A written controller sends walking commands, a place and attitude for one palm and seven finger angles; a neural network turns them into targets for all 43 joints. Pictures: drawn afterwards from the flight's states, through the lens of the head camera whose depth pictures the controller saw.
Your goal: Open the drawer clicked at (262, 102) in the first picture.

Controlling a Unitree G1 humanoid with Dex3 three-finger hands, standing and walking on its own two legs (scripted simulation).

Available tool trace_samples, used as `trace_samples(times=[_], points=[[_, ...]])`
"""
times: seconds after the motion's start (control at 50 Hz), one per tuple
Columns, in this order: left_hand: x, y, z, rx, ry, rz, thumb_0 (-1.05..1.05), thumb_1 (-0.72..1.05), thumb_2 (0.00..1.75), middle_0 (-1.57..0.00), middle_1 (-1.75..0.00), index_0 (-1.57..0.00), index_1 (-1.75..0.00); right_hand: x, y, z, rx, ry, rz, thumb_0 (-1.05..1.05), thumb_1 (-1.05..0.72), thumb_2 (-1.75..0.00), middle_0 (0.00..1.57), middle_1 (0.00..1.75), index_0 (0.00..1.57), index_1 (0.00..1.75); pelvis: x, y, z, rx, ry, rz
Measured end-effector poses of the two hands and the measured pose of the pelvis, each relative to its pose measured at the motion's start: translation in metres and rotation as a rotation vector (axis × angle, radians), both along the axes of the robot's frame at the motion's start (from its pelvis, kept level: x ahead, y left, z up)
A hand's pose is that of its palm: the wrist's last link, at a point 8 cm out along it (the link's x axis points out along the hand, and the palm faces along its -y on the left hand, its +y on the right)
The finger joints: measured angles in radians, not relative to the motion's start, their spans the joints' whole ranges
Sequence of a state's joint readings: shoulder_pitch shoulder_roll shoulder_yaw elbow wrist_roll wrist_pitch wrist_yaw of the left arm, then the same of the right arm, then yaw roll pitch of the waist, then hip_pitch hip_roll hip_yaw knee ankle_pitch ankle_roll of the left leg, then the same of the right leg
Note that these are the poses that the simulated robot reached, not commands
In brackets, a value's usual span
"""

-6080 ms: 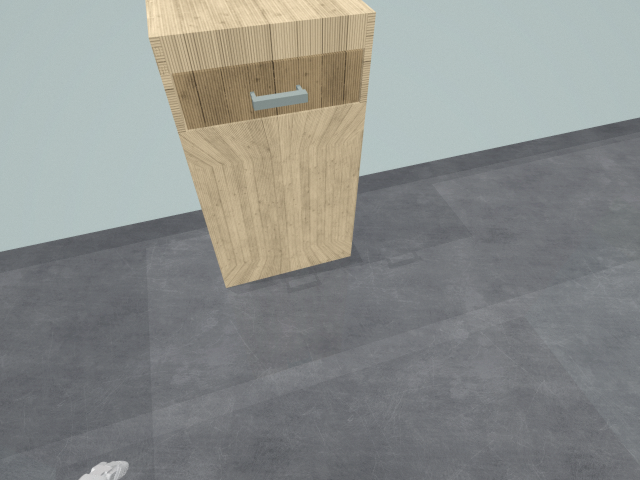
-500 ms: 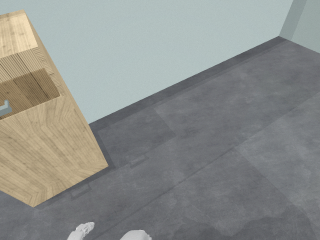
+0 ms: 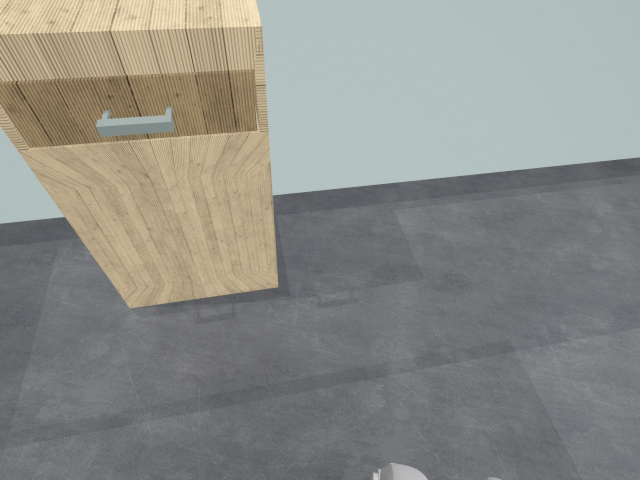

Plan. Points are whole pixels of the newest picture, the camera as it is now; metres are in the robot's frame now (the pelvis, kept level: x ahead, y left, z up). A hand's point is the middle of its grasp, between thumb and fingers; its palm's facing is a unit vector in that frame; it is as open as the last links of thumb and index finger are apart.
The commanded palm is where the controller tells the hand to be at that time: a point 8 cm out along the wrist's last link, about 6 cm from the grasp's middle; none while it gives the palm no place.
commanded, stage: turn to face it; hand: left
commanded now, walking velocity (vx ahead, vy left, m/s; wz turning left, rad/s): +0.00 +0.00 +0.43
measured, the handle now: (137, 119) +0.71 +0.41 +0.00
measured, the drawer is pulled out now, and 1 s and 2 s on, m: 0.00 0.00 0.00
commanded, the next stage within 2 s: take the last steps up to it in 0.32 s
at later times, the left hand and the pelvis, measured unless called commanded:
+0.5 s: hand out of the picture -0.01 +0.15 -0.15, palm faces +0.25 -0.94 -0.24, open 7.3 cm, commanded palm none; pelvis -0.02 -0.04 +0.01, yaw +13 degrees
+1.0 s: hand out of the picture +0.05 +0.22 -0.17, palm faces +0.28 -0.95 -0.17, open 7.4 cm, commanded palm none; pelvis +0.05 +0.03 +0.01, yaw +15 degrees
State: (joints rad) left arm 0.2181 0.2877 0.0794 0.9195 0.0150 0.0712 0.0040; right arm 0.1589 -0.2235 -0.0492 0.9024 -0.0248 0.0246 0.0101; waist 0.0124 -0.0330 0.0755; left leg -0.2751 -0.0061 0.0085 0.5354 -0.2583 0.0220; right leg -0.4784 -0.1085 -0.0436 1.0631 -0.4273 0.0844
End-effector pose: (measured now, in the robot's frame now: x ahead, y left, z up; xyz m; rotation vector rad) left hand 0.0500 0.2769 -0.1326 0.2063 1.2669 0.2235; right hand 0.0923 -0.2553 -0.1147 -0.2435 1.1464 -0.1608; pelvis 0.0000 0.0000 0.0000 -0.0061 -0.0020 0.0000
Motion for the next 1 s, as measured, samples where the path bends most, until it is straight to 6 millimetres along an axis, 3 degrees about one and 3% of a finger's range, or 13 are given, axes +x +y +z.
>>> trace_samples(times=[0.12,0.2,0.26,0.38,0.5,0.66,0.72,0.78,0.84,0.92,1.0], points=[[0.008,-0.017,0.013,0.009,-0.070,0.024,0.00,0.91,0.90,-0.20,-0.29,-0.20,-0.30,-0.001,0.002,-0.011,0.050,0.025,0.032,0.01,-0.90,-0.89,0.20,0.30,0.20,0.30,-0.003,-0.011,0.002,0.006,-0.002,0.059],[0.011,-0.039,0.017,0.025,-0.131,0.035,0.00,0.91,0.90,-0.20,-0.30,-0.20,-0.30,-0.003,-0.009,-0.028,0.088,0.042,0.045,0.01,-0.90,-0.89,0.20,0.30,0.20,0.30,-0.005,-0.028,-0.005,0.024,-0.005,0.095],[0.001,-0.056,0.021,0.033,-0.155,0.049,0.00,0.91,0.90,-0.20,-0.30,-0.20,-0.30,-0.004,-0.018,-0.038,0.103,0.058,0.057,0.01,-0.90,-0.89,0.20,0.30,0.20,0.30,-0.009,-0.037,-0.007,0.019,-0.018,0.133],[-0.034,-0.076,0.026,0.011,-0.117,0.122,0.00,0.91,0.90,-0.20,-0.30,-0.20,-0.30,-0.007,-0.029,-0.031,0.099,0.102,0.095,0.01,-0.90,-0.89,0.20,0.30,0.20,0.30,-0.012,-0.044,0.004,0.038,-0.024,0.182],[-0.076,-0.080,0.017,-0.026,-0.054,0.196,0.00,0.91,0.90,-0.20,-0.30,-0.20,-0.30,-0.009,-0.024,-0.022,0.065,0.149,0.146,0.01,-0.91,-0.89,0.20,0.30,0.20,0.30,-0.016,-0.040,0.008,0.039,-0.014,0.222],[-0.154,-0.058,-0.011,-0.095,0.088,0.325,0.00,0.91,0.90,-0.20,-0.30,-0.20,-0.30,0.014,0.023,-0.012,0.022,0.090,0.257,0.01,-0.91,-0.89,0.20,0.30,0.20,0.30,-0.017,-0.007,0.000,-0.007,0.001,0.265],[-0.170,-0.047,-0.017,-0.116,0.167,0.330,0.00,0.91,0.90,-0.20,-0.30,-0.20,-0.30,0.012,0.042,-0.009,0.020,0.059,0.250,0.01,-0.91,-0.89,0.20,0.30,0.20,0.30,-0.014,0.006,-0.001,-0.005,-0.011,0.257],[-0.160,-0.035,-0.011,-0.128,0.179,0.317,0.00,0.91,0.90,-0.20,-0.30,-0.20,-0.30,-0.003,0.056,-0.005,0.029,0.086,0.226,0.00,-0.91,-0.89,0.20,0.30,0.20,0.30,-0.004,0.016,0.006,-0.012,-0.017,0.265],[-0.134,-0.024,-0.007,-0.127,0.137,0.306,0.01,0.91,0.90,-0.20,-0.29,-0.20,-0.30,-0.022,0.064,-0.007,0.038,0.159,0.202,0.00,-0.91,-0.89,0.20,0.30,0.20,0.30,0.007,0.024,0.010,-0.011,-0.019,0.273],[-0.086,-0.013,-0.004,-0.119,0.073,0.285,0.00,0.91,0.90,-0.20,-0.29,-0.20,-0.30,-0.046,0.071,-0.011,0.056,0.266,0.159,0.00,-0.91,-0.89,0.20,0.30,0.20,0.30,0.027,0.031,0.011,-0.002,-0.019,0.271],[-0.024,-0.008,-0.005,-0.112,0.015,0.238,0.00,0.91,0.90,-0.20,-0.29,-0.19,-0.30,-0.061,0.073,-0.016,0.072,0.360,0.102,0.00,-0.90,-0.89,0.20,0.30,0.20,0.30,0.053,0.032,0.007,0.010,-0.017,0.266]])
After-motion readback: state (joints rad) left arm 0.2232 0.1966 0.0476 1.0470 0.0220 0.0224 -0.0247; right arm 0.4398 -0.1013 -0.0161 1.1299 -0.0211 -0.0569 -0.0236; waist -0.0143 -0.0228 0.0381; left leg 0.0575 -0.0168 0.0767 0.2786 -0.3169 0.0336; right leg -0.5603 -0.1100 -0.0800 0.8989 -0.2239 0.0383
